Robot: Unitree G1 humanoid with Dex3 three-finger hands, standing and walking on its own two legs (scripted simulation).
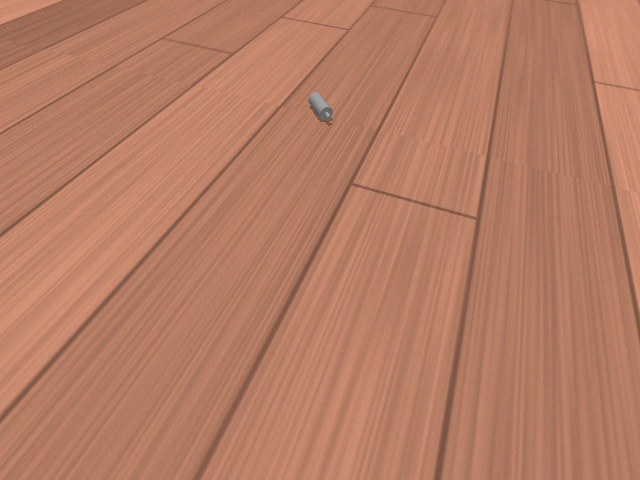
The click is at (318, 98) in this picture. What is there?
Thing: lying bottle
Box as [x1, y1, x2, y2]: [309, 92, 332, 119]
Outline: 312,93 309,96 309,102 322,119 330,119 332,113 330,107 319,93
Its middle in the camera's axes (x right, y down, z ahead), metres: +0.03 -0.82 +2.32
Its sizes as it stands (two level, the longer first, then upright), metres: 0.234 0.085 0.085
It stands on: the floor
